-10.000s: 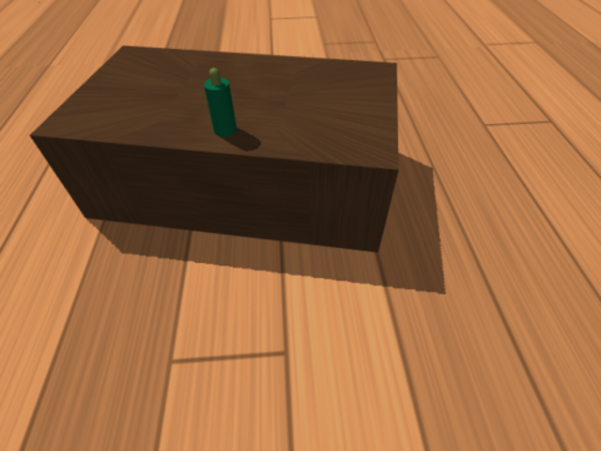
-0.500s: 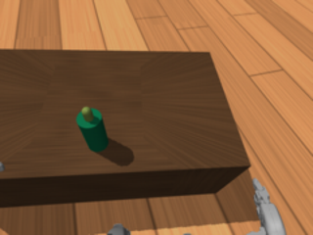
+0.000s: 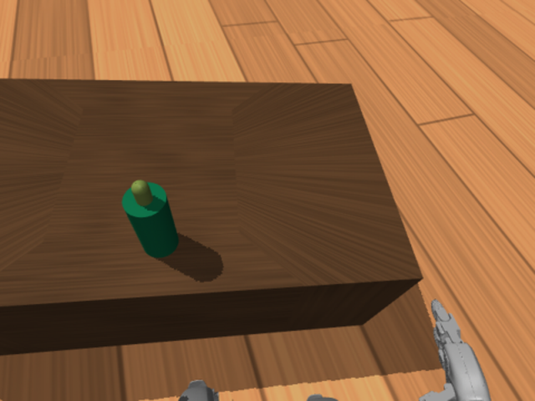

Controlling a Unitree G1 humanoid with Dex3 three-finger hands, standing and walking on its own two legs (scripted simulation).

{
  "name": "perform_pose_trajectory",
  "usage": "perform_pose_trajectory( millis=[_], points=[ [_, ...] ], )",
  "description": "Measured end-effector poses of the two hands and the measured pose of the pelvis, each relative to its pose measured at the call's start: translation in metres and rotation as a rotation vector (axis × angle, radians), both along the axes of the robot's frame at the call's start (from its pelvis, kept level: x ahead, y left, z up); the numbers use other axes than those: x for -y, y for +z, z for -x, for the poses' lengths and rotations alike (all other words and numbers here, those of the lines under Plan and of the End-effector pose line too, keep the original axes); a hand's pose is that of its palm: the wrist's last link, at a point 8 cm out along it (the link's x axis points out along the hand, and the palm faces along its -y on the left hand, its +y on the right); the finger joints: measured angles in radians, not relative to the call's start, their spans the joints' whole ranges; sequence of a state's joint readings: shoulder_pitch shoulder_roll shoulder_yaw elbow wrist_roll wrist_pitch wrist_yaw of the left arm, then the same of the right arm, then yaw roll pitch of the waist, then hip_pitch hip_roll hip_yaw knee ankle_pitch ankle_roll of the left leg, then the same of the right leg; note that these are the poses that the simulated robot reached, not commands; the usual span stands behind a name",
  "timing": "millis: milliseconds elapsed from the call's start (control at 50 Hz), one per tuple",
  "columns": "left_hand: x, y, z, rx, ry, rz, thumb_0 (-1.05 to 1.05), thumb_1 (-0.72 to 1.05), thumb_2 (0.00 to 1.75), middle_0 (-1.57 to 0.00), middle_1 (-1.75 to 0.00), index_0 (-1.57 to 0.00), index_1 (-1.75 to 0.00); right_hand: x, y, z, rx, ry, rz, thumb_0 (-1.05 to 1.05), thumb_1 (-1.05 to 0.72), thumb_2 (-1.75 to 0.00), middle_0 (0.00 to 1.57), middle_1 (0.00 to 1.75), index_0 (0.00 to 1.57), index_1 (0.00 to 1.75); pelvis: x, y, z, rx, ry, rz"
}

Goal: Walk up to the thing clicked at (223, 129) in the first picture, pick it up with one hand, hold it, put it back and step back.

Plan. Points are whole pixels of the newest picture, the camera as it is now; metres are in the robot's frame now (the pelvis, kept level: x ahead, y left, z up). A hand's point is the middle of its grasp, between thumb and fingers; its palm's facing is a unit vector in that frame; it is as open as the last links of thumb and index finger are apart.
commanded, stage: approach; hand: left
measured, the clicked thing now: (151, 216) +0.50 +0.21 -0.15
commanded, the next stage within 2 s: close in in 0.56 s
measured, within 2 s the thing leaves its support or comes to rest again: neither
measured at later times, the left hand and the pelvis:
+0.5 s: hand (76, 256) +0.40 +0.32 -0.12, palm faces +0.22 -0.97 +0.06, open 17.6 cm; pelvis -0.02 +0.00 -0.07, yaw -2 degrees
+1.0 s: hand (138, 271) +0.41 +0.24 -0.22, palm faces +0.13 -0.99 +0.04, open 17.6 cm; pelvis -0.05 +0.00 -0.15, yaw -4 degrees
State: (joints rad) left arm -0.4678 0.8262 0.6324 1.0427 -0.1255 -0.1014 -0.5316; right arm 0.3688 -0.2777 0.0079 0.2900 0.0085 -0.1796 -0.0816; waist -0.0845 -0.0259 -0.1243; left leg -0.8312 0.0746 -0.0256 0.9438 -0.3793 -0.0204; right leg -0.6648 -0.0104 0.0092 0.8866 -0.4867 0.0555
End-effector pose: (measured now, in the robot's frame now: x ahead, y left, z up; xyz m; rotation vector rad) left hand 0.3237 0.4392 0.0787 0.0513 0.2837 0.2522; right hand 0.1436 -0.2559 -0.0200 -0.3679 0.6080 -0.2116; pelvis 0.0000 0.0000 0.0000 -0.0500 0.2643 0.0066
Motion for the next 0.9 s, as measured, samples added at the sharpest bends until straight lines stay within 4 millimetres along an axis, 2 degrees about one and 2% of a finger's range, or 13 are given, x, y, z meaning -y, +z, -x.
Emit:
perform_pose_trajectory(
  millis=[100,200,320,480,680,800,900],
  points=[
    [0.001,-0.009,-0.006,0.031,-0.003,0.027,-0.01,-0.58,0.04,-0.06,-0.03,-0.04,-0.04,-0.001,-0.006,0.0,-0.012,0.009,0.0,-0.01,0.53,-0.06,0.06,0.05,0.05,0.05,0.0,-0.004,0.001,-0.022,0.0,0.002],
    [0.014,-0.04,-0.015,0.091,-0.018,0.065,-0.01,-0.59,0.02,-0.06,-0.03,-0.04,-0.04,-0.006,-0.015,-0.004,-0.018,0.034,0.0,-0.01,0.54,-0.05,0.06,0.05,0.05,0.05,0.001,-0.016,0.005,-0.061,0.0,0.009],
    [0.04,-0.102,-0.028,0.152,-0.019,0.12,-0.01,-0.58,0.02,-0.06,-0.03,-0.04,-0.04,0.001,-0.016,-0.005,-0.001,0.046,0.061,-0.01,0.54,-0.05,0.06,0.06,0.05,0.05,0.001,-0.035,0.011,-0.112,-0.008,0.019],
    [0.065,-0.187,-0.042,0.182,-0.015,0.115,-0.01,-0.57,0.03,-0.06,-0.04,-0.05,-0.05,0.017,-0.01,0.009,-0.032,0.047,0.216,-0.01,0.53,-0.06,0.06,0.05,0.05,0.05,0.002,-0.066,0.02,-0.189,-0.016,0.04],
    [0.1,-0.264,-0.052,0.149,-0.098,0.103,-0.01,-0.6,0.03,-0.07,-0.05,-0.05,-0.07,0.006,-0.037,0.013,0.004,0.077,0.247,-0.01,0.49,-0.06,0.06,0.05,0.06,0.05,0.0,-0.112,0.032,-0.279,-0.032,0.066],
    [0.118,-0.298,-0.049,0.197,-0.066,0.099,-0.01,-0.59,0.04,-0.06,-0.07,-0.05,-0.07,0.001,-0.039,0.018,0.077,0.106,0.281,-0.01,0.5,-0.06,0.07,0.06,0.06,0.05,0.0,-0.141,0.042,-0.292,-0.043,0.066],
    [0.126,-0.301,-0.049,0.264,-0.054,0.07,-0.01,-0.6,0.04,-0.05,-0.08,-0.06,-0.08,0.0,-0.03,0.027,0.09,0.12,0.324,-0.01,0.51,-0.06,0.07,0.06,0.06,0.05,0.003,-0.154,0.048,-0.291,-0.037,0.066]
  ],
)
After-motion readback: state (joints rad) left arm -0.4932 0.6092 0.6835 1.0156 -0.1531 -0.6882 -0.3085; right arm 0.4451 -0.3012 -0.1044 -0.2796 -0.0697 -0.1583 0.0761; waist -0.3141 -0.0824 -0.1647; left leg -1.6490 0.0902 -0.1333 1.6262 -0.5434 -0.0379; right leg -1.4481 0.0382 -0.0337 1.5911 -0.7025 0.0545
